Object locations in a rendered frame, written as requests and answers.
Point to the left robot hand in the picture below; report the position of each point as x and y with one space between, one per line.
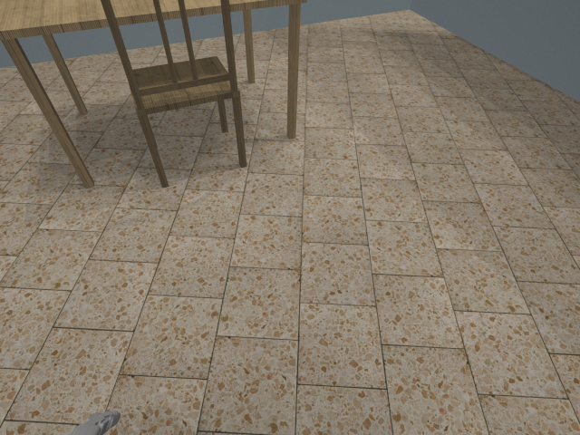
98 423

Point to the table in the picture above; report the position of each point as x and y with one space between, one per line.
25 18

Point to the chair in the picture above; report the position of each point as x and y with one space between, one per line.
177 85

